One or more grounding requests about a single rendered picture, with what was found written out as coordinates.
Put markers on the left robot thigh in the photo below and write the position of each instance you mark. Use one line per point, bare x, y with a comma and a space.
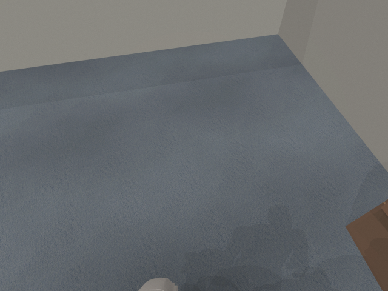
159, 284

